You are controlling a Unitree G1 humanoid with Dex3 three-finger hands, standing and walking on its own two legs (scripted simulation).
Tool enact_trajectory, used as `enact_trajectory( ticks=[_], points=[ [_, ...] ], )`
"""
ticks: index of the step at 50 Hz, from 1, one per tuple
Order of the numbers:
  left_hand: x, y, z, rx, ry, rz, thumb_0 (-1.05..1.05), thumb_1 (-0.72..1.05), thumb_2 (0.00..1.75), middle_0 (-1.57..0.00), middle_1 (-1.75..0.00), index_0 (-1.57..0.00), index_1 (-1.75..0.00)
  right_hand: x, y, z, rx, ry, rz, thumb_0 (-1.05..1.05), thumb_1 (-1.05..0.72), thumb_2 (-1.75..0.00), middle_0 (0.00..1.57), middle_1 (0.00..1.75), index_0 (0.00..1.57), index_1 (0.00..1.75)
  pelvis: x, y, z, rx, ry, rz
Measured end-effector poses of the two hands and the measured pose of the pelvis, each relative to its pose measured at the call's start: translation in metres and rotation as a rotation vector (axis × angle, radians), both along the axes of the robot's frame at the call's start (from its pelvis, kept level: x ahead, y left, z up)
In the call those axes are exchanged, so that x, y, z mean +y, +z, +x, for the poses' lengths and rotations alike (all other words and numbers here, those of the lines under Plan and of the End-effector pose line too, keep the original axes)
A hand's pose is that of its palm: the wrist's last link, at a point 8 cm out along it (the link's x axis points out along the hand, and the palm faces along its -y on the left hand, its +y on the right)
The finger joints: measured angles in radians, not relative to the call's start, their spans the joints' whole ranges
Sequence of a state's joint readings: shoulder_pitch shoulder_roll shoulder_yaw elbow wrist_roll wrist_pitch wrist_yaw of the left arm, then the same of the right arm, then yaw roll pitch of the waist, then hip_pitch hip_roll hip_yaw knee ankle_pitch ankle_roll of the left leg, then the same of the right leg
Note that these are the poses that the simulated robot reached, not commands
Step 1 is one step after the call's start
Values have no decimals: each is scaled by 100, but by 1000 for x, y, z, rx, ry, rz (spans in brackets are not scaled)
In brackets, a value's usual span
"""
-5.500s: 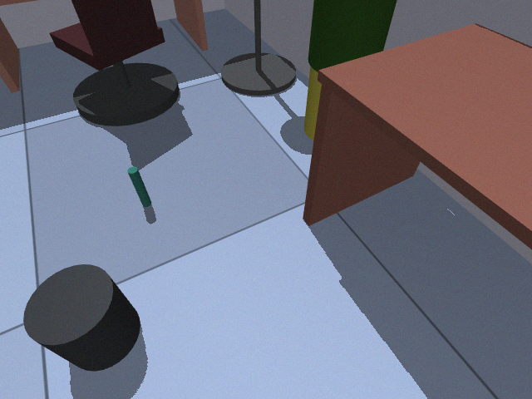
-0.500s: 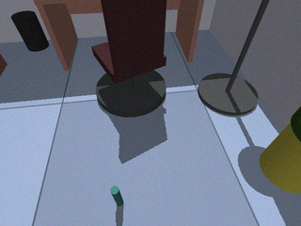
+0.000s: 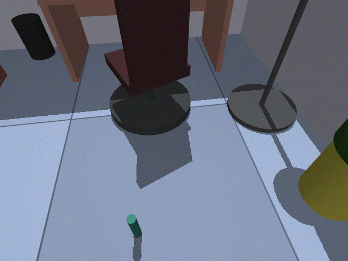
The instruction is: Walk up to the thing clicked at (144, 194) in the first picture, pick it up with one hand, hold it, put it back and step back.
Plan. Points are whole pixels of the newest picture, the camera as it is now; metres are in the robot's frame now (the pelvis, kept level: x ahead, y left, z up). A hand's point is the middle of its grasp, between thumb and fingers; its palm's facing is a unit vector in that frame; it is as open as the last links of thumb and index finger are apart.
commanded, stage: stand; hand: left
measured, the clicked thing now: (134, 226) +0.39 +0.21 -0.67
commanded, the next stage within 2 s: go down in 1.72 s
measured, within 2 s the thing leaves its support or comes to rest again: neither
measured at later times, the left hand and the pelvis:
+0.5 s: hand out of the picture +0.07 +0.25 -0.16, palm faces -0.02 -0.94 -0.34, open 7.3 cm; pelvis +0.00 +0.00 +0.00, yaw +0 degrees
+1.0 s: hand out of the picture +0.07 +0.25 -0.16, palm faces -0.02 -0.94 -0.34, open 7.3 cm; pelvis +0.00 +0.00 +0.00, yaw +0 degrees
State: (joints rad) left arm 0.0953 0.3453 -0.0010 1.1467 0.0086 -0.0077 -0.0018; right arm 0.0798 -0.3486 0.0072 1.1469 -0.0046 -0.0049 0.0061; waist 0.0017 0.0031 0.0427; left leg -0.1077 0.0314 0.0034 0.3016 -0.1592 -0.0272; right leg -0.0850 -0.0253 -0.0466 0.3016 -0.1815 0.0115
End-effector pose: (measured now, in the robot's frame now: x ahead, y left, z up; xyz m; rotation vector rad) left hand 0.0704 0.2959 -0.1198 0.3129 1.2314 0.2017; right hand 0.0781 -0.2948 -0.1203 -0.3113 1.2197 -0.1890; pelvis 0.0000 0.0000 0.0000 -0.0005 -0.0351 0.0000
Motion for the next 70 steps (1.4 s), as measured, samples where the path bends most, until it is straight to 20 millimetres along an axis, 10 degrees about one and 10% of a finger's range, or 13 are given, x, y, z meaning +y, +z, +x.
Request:
enact_trajectory(
  ticks=[70],
  points=[
    [0,-1,7,8,-6,4,1,91,90,-20,-30,-21,-30,-2,0,3,17,1,-7,0,-91,-89,20,30,20,30,-1,0,11,5,-5,-1]
  ],
)
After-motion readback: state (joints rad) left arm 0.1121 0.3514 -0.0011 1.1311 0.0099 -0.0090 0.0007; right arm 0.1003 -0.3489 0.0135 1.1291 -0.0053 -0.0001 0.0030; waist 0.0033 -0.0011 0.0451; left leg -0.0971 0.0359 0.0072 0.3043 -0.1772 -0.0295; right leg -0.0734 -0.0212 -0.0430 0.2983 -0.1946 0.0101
